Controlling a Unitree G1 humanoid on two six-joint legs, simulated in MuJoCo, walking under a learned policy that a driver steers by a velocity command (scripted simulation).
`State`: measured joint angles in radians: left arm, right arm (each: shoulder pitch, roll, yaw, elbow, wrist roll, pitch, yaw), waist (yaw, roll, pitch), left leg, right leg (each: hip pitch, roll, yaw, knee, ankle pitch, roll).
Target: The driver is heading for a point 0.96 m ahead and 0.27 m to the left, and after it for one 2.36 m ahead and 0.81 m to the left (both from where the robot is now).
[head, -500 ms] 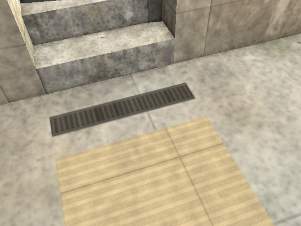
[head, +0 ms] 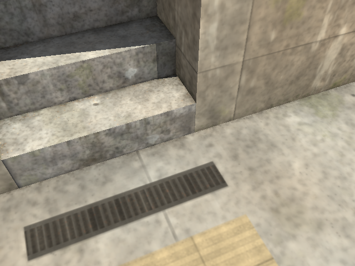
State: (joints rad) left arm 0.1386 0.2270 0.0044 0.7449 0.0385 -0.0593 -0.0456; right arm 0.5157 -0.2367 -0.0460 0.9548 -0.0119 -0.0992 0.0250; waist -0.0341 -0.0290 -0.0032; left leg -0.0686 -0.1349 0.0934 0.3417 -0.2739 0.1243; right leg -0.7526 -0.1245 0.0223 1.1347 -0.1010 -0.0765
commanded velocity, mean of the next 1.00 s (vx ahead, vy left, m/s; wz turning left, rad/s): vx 0.78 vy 0.14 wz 0.47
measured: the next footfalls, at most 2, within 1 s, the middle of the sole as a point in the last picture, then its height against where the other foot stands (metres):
right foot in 0.24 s outside the picture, level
left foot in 0.72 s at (153, 188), level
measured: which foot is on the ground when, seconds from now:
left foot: down 0.00-0.22, up 0.24-0.70, down 0.72-1.00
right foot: up 0.00-0.22, down 0.24-0.70, up 0.72-1.00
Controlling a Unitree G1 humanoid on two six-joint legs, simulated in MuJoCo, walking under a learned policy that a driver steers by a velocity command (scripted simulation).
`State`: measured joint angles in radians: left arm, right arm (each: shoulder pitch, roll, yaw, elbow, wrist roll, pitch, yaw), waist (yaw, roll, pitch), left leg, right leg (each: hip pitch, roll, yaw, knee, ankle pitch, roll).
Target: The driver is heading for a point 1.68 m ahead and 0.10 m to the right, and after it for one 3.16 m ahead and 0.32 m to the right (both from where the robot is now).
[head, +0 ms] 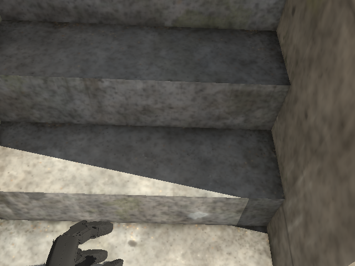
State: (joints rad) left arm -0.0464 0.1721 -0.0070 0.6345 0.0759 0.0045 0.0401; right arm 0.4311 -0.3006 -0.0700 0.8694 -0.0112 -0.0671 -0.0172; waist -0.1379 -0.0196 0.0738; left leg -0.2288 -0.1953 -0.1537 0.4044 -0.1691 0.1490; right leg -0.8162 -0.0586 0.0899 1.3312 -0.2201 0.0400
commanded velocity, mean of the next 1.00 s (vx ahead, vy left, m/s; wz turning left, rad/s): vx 0.20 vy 0.00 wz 0.11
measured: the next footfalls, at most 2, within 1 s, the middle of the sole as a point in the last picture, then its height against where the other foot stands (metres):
right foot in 0.24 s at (223, 260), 0.20 m higher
left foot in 0.70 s outside the picture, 0.04 m higher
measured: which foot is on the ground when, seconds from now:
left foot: down 0.00-0.26, up 0.28-0.68, down 0.70-0.86, up 0.88-0.94, down 0.96-1.00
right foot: up 0.00-0.22, down 0.24-0.86, up 0.88-1.00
